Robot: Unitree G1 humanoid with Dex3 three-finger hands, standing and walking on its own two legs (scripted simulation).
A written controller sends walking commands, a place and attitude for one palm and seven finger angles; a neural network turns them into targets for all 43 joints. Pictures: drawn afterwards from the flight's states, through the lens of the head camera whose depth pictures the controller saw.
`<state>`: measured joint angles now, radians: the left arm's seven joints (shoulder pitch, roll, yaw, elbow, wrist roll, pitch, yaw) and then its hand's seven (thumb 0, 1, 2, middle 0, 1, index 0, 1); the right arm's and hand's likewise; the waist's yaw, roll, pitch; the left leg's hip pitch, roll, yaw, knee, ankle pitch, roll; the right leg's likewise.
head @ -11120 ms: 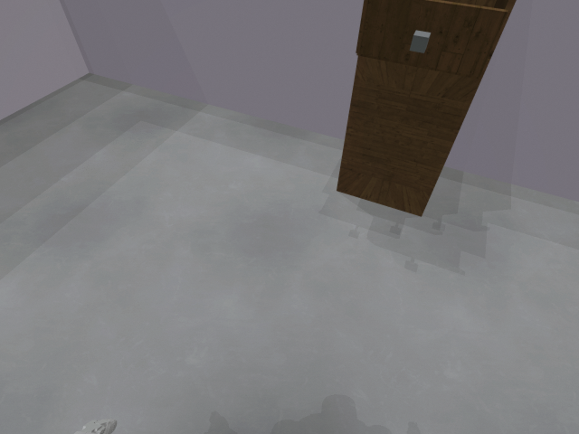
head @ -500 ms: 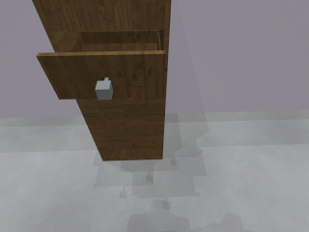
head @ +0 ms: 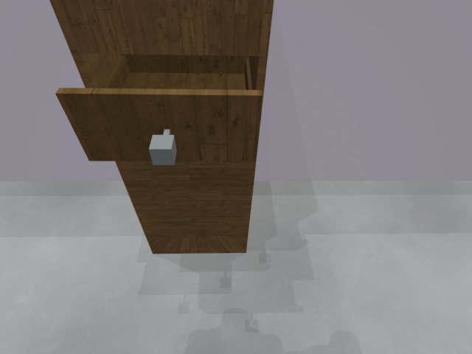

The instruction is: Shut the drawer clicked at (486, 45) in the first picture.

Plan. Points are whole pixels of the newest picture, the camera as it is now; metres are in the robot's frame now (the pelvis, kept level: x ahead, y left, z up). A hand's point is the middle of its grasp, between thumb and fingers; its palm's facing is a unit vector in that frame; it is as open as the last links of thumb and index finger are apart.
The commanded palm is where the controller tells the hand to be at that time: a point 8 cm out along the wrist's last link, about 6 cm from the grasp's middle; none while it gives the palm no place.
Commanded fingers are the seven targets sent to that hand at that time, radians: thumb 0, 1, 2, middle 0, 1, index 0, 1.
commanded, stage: shuffle to correct the standing spot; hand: left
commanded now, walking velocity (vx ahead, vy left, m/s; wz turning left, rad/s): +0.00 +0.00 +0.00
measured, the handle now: (164, 143) +0.48 +0.18 +0.09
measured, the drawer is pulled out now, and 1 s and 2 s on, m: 0.16 0.16 0.16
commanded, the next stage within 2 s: come to a stop and stand still in 0.30 s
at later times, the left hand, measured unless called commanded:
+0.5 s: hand out of the picture -0.05 +0.12 -0.18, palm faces +0.14 -0.98 -0.17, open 7.4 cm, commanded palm none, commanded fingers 0.00 0.90 0.90 -0.20 -0.30 -0.20 -0.30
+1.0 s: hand out of the picture +0.09 +0.14 -0.18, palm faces +0.06 -0.97 -0.25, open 7.4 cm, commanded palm none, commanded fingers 0.00 0.90 0.90 -0.20 -0.30 -0.20 -0.30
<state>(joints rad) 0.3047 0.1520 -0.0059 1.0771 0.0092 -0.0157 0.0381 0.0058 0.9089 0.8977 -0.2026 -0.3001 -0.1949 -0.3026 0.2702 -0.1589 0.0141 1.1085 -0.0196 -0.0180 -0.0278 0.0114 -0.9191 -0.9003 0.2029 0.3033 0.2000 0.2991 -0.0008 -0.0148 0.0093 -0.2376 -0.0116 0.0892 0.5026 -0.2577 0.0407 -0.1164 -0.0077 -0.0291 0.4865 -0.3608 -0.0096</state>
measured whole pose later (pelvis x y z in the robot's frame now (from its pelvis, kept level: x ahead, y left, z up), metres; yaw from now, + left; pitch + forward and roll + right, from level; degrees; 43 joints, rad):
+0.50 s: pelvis +0.05 -0.03 -0.01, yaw +4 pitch +1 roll +0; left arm 0.46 0.13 0.01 1.11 0.03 -0.05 0.04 0.00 0.91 0.90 -0.20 -0.30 -0.19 -0.30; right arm 0.23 -0.16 -0.02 1.08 -0.02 0.01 -0.01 0.01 -0.91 -0.90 0.20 0.30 0.20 0.30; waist 0.04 -0.02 0.03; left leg -0.46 0.02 0.09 0.91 -0.47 0.05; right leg -0.05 0.03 -0.10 0.46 -0.43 -0.06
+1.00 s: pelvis +0.05 -0.05 -0.02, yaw +2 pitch +0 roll +0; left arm 0.26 0.18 0.02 0.96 0.03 0.00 0.04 0.00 0.91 0.90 -0.20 -0.30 -0.19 -0.30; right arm 0.16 -0.17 -0.04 0.94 -0.03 0.03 0.01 0.00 -0.91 -0.90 0.21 0.30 0.20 0.30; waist 0.00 0.01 0.02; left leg -0.41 0.01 0.08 0.64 -0.23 0.03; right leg -0.31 -0.04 0.00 0.66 -0.35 0.02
